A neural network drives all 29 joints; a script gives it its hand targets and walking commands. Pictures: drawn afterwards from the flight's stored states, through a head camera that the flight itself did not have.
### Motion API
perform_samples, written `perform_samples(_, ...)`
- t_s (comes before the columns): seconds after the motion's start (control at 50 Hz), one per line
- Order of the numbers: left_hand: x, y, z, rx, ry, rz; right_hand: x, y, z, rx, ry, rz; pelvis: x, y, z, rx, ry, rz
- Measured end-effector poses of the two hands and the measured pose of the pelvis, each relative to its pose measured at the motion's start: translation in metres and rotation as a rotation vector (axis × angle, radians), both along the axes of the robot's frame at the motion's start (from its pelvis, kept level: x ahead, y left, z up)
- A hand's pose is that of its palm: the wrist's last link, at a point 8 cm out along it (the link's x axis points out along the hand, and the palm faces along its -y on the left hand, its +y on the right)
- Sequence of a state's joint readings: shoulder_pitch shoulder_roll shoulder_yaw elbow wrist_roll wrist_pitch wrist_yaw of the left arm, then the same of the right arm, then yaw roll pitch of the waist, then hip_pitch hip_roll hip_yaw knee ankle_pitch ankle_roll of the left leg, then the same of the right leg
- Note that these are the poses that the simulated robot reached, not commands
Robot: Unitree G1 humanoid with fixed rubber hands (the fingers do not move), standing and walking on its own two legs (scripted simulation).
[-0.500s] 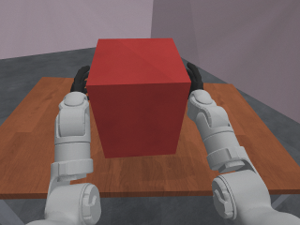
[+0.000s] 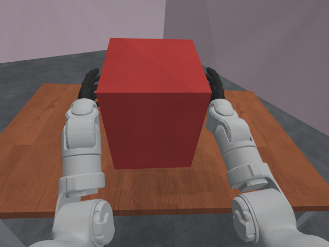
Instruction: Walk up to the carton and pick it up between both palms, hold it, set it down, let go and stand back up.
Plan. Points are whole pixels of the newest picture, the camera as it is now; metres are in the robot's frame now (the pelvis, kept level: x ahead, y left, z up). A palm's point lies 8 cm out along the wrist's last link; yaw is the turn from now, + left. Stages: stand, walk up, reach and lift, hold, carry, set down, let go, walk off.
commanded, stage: set down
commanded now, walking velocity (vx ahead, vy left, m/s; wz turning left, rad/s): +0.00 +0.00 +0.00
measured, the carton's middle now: (152, 105) +0.40 +0.01 +0.19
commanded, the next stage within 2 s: none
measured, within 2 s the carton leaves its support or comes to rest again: neither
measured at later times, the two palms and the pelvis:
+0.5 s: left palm (87, 119) +0.39 +0.17 +0.16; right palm (201, 118) +0.38 -0.12 +0.17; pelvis +0.01 +0.01 +0.00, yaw +1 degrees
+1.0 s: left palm (94, 121) +0.41 +0.16 +0.13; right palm (202, 122) +0.39 -0.13 +0.15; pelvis +0.02 +0.02 +0.00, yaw -1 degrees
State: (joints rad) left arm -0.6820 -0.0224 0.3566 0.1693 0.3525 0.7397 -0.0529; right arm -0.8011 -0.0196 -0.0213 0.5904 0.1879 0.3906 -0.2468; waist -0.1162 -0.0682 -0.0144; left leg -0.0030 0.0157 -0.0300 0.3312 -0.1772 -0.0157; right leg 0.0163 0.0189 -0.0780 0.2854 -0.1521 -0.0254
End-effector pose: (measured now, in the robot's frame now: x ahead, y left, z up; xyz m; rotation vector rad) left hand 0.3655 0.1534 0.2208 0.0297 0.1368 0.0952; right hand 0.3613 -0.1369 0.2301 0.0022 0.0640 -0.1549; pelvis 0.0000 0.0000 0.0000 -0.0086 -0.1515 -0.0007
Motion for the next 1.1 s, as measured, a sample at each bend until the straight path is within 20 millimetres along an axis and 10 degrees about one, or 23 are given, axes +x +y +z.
perform_samples(0.16, 0.010, 0.005, 0.000, 0.043, -0.036, -0.029, 0.003, 0.005, -0.012, -0.005, -0.065, -0.022, -0.001, 0.002, 0.000, 0.007, -0.034, 0.001)
perform_samples(0.46, 0.021, 0.018, -0.061, 0.045, 0.014, -0.035, 0.015, 0.018, -0.062, -0.010, -0.059, -0.018, 0.010, 0.012, 0.001, -0.004, 0.000, 0.010)
perform_samples(1.1, 0.046, 0.007, -0.095, 0.033, 0.092, -0.087, 0.027, 0.009, -0.087, -0.012, 0.012, -0.066, 0.019, 0.020, 0.002, -0.005, 0.054, -0.011)
